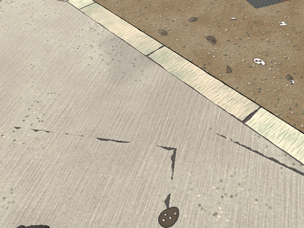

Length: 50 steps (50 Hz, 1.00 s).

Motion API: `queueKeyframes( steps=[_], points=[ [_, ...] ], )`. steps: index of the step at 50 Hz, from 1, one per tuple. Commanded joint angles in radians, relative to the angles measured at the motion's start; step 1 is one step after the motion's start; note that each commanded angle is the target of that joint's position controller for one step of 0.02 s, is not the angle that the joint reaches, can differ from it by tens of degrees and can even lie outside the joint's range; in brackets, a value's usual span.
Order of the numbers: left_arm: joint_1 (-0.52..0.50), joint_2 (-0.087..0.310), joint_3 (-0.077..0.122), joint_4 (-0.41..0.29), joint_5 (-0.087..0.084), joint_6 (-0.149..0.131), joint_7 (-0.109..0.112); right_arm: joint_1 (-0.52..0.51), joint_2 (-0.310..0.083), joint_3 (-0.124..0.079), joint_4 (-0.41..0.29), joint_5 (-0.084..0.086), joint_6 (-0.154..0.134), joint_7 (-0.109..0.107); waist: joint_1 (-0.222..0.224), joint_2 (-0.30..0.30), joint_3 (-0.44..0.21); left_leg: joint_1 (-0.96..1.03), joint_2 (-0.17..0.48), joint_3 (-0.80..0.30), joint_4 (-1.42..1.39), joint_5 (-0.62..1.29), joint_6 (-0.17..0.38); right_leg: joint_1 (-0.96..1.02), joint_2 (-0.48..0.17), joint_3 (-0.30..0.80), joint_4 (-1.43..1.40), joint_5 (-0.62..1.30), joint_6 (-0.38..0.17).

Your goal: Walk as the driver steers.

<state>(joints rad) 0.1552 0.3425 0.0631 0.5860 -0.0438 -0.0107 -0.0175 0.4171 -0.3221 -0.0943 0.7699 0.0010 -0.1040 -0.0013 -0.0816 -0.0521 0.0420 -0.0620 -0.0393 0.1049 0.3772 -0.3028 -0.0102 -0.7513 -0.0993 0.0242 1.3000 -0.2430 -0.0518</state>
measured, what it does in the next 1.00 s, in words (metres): walks ahead, turning right: right foot, then left foot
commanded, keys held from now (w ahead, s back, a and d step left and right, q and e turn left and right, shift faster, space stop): w+e+shift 0.12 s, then shift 0.88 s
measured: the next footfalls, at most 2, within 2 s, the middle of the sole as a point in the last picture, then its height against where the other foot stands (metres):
right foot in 0.22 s outside the picture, level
left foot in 0.66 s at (136, 208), level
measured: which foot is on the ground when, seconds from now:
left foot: down 0.00-0.20, up 0.22-0.64, down 0.66-1.00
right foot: up 0.00-0.20, down 0.22-1.00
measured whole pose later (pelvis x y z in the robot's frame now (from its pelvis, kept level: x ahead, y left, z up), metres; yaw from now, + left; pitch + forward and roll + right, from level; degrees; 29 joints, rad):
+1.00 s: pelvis +0.46 +0.00 +0.00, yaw -19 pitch +0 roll +0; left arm 0.22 0.24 0.02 0.93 0.01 0.03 0.03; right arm 0.12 -0.23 -0.01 0.77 -0.01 -0.03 0.00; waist 0.02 0.01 0.03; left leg -0.35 -0.01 0.01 0.55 -0.21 0.02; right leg -0.17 0.01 0.05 0.55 -0.38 0.01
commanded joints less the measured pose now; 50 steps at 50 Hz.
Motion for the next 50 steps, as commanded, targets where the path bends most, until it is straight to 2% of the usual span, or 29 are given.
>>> queueKeyframes(
  steps=[1, 3, 5, 6, 7, 8, 9, 10, 11, 12, 13, 14, 15, 16, 17, 18, 21, 25, 27, 30, 32, 33, 34, 35, 36, 37, 40, 46, 50],
  points=[
    [-0.03, -0.008, -0.018, -0.082, 0.002, -0.012, -0.016, -0.143, -0.073, 0.004, -0.071, -0.011, -0.024, -0.003, 0.071, 0.1, 0.086, -0.038, 0.274, -0.14, -0.229, 0.235, 0.126, -0.121, -0.065, 0.064, -0.086, 0.146, 0.016],
    [-0.107, 0.004, -0.019, -0.095, 0.006, -0.02, -0.029, -0.113, -0.097, 0.004, -0.052, -0.015, -0.023, -0.008, 0.04, 0.062, 0.118, -0.017, 0.252, -0.041, -0.255, 0.297, 0.102, -0.104, -0.046, 0.003, -0.219, 0.251, 0.01],
    [-0.197, -0.014, -0.027, -0.117, 0.006, -0.033, -0.049, -0.054, -0.124, 0.004, -0.023, -0.013, -0.019, -0.011, 0.007, 0.036, 0.146, 0.036, 0.241, 0.029, -0.256, 0.427, 0.067, -0.07, -0.017, -0.067, -0.373, 0.303, -0.018],
    [-0.219, -0.016, -0.028, -0.124, 0.003, -0.039, -0.059, -0.049, -0.145, 0.003, -0.015, -0.013, -0.015, -0.013, 0.012, 0.044, 0.146, 0.05, 0.235, 0.07, -0.24, 0.588, 0.044, -0.006, 0.012, -0.111, -0.454, 0.309, -0.037],
    [-0.23, -0.007, -0.023, -0.127, 0.009, -0.047, -0.067, -0.037, -0.171, 0.0, -0.01, -0.012, -0.009, -0.018, 0.021, 0.064, 0.13, 0.049, 0.228, 0.094, -0.189, 0.878, 0.031, 0.099, 0.071, -0.165, -0.52, 0.303, -0.052],
    [-0.214, 0.011, -0.013, -0.126, 0.018, -0.051, -0.071, -0.009, -0.202, -0.005, -0.001, -0.007, 0.0, -0.028, 0.042, 0.106, 0.089, 0.076, 0.237, 0.095, -0.104, 1.17, 0.025, 0.192, 0.135, -0.208, -0.544, 0.27, -0.06],
    [-0.12, 0.04, 0.004, -0.109, 0.023, -0.052, -0.073, -0.01, -0.234, -0.01, 0.001, 0.001, 0.011, -0.038, 0.106, 0.148, 0.029, 0.087, 0.255, 0.091, 0.04, 1.371, 0.026, 0.314, 0.183, -0.213, -0.569, 0.226, -0.075],
    [0.059, 0.091, 0.034, -0.066, 0.024, -0.046, -0.068, -0.03, -0.25, -0.011, -0.005, 0.007, 0.018, -0.042, 0.202, 0.174, -0.071, 0.048, 0.275, 0.07, 0.239, 1.437, 0.035, 0.527, 0.204, -0.174, -0.597, 0.223, -0.111],
    [0.259, 0.138, 0.064, -0.012, 0.025, -0.034, -0.048, -0.085, -0.234, -0.004, -0.023, 0.019, 0.013, -0.035, 0.316, 0.143, -0.143, -0.085, 0.243, 0.078, 0.488, 1.271, 0.027, 0.805, 0.17, -0.086, -0.742, 0.388, -0.161],
    [0.28, 0.17, 0.057, 0.028, 0.029, -0.022, -0.02, -0.036, -0.098, 0.029, -0.044, -0.009, 0.002, -0.023, 0.229, -0.105, -0.175, -0.357, 0.085, 0.055, 0.873, -0.004, -0.001, 1.072, 0.003, 0.139, -0.701, 0.691, -0.19],
    [0.22, 0.226, 0.047, -0.043, 0.081, -0.042, -0.014, 0.129, -0.053, 0.069, -0.083, 0.001, -0.024, -0.002, 0.117, -0.244, -0.518, -0.589, 0.0, -0.157, 1.25, -0.389, -0.021, 1.367, -0.313, 0.67, -0.681, 0.921, -0.458],
    [0.227, 0.164, 0.05, -0.046, 0.079, -0.038, -0.016, -0.019, -0.181, 0.043, -0.077, 0.015, -0.032, 0.0, 0.234, 0.0, -0.606, -0.548, 0.036, -0.258, 1.217, -0.251, -0.01, 1.243, -0.269, 0.655, -0.818, 0.751, -0.41],
    [0.173, 0.157, 0.042, -0.019, 0.061, -0.047, -0.02, -0.081, -0.157, 0.045, -0.105, 0.042, -0.028, -0.006, 0.173, 0.051, -0.412, -0.578, 0.072, -0.234, 1.119, -0.192, -0.008, 1.072, -0.227, 0.544, -0.873, 0.645, -0.365],
    [0.091, 0.121, 0.032, -0.015, 0.036, -0.057, -0.021, -0.113, -0.13, 0.05, -0.106, 0.032, -0.018, -0.021, 0.117, 0.143, -0.233, -0.587, 0.112, -0.198, 1.033, -0.15, -0.022, 0.859, -0.177, 0.451, -0.912, 0.599, -0.312],
    [0.043, 0.091, 0.021, -0.021, 0.041, -0.065, -0.017, -0.1, -0.134, 0.046, -0.093, 0.023, 0.001, -0.029, 0.087, 0.132, -0.169, -0.541, 0.136, -0.194, 0.999, -0.128, -0.033, 0.712, -0.165, 0.387, -0.933, 0.651, -0.299],
    [0.022, 0.087, 0.018, -0.016, 0.056, -0.068, -0.017, -0.076, -0.138, 0.042, -0.086, 0.019, 0.023, -0.029, 0.055, 0.113, -0.132, -0.461, 0.151, -0.195, 0.965, -0.117, -0.04, 0.58, -0.143, 0.328, -0.969, 0.683, -0.289],
    [0.008, 0.064, 0.01, 0.036, 0.053, -0.078, -0.012, -0.067, -0.072, 0.052, -0.079, 0.001, 0.054, -0.037, 0.03, 0.057, -0.124, -0.377, 0.155, -0.166, 0.791, -0.071, -0.072, 0.423, -0.089, 0.174, -1.008, 0.791, -0.271],
    [-0.013, 0.059, 0.006, 0.077, 0.054, -0.051, 0.01, -0.137, -0.033, 0.063, -0.085, -0.011, 0.06, -0.033, 0.048, 0.014, -0.159, -0.354, 0.137, -0.14, 0.52, 0.17, -0.093, 0.452, -0.012, 0.039, -0.984, 0.753, -0.214],
    [0.01, 0.055, 0.003, 0.101, 0.056, -0.04, 0.014, -0.202, -0.035, 0.064, -0.095, -0.004, 0.059, -0.026, 0.083, -0.002, -0.157, -0.333, 0.127, -0.142, 0.404, 0.269, -0.09, 0.48, -0.016, 0.041, -0.98, 0.653, -0.2],
    [0.027, 0.052, -0.002, 0.138, 0.059, -0.029, 0.009, -0.252, -0.061, 0.056, -0.106, -0.001, 0.056, -0.016, 0.106, -0.031, -0.131, -0.315, 0.115, -0.156, 0.287, 0.249, -0.069, 0.518, -0.058, 0.096, -0.939, 0.518, -0.191],
    [0.009, 0.038, -0.01, 0.155, 0.047, -0.024, 0.007, -0.231, -0.07, 0.047, -0.099, -0.013, 0.05, -0.009, 0.075, -0.032, -0.125, -0.237, 0.09, -0.137, 0.152, 0.269, -0.029, 0.511, -0.054, 0.122, -0.86, 0.41, -0.153],
    [0.028, 0.011, -0.02, 0.167, 0.044, -0.026, 0.008, -0.218, -0.08, 0.043, -0.092, -0.024, 0.046, -0.009, 0.067, -0.017, -0.121, -0.17, 0.094, -0.142, 0.067, 0.394, -0.005, 0.498, -0.014, 0.12, -0.816, 0.307, -0.106],
    [0.099, -0.021, -0.029, 0.176, 0.064, -0.035, 0.009, -0.232, -0.131, 0.035, -0.105, -0.035, 0.042, -0.014, 0.112, 0.075, -0.134, -0.087, 0.196, -0.238, 0.074, 0.753, 0.03, 0.46, 0.06, 0.096, -0.746, 0.151, -0.043],
    [0.22, -0.038, -0.033, 0.209, 0.069, -0.04, 0.01, -0.269, -0.139, 0.038, -0.121, -0.043, 0.05, -0.018, 0.171, 0.208, -0.173, -0.011, 0.301, -0.329, 0.094, 0.857, 0.132, 0.395, 0.126, 0.058, -0.701, -0.127, 0.01],
    [0.196, -0.02, -0.033, 0.217, 0.06, -0.03, 0.019, -0.265, -0.062, 0.053, -0.108, -0.039, 0.059, -0.014, 0.142, 0.24, -0.2, -0.06, 0.319, -0.371, 0.062, 0.69, 0.193, 0.435, 0.112, 0.032, -0.684, -0.164, 0.044],
    [0.15, 0.001, -0.028, 0.209, 0.056, -0.011, 0.026, -0.277, -0.031, 0.062, -0.099, -0.029, 0.064, -0.006, 0.137, 0.225, -0.187, -0.111, 0.284, -0.371, 0.042, 0.511, 0.179, 0.47, 0.093, 0.033, -0.72, -0.123, 0.052],
    [0.092, 0.02, -0.02, 0.228, 0.059, 0.042, 0.033, -0.313, -0.047, 0.058, -0.103, -0.017, 0.066, 0.012, 0.115, 0.143, -0.099, -0.2, 0.17, -0.254, 0.045, 0.199, 0.083, 0.488, 0.092, 0.049, -0.805, -0.059, 0.035],
    [0.081, 0.008, -0.018, 0.281, 0.052, 0.031, 0.044, -0.285, -0.026, 0.058, -0.067, -0.013, 0.059, -0.002, 0.089, 0.097, -0.135, -0.108, 0.136, -0.201, 0.115, 0.403, 0.077, 0.503, 0.075, 0.065, -0.815, 0.081, 0.033],
    [0.086, -0.002, -0.017, 0.323, 0.05, 0.032, 0.05, -0.304, -0.021, 0.053, -0.049, -0.01, 0.071, -0.007, 0.089, 0.072, -0.113, -0.107, 0.124, -0.191, 0.115, 0.383, 0.086, 0.504, 0.075, 0.061, -0.827, 0.088, 0.039]
  ],
)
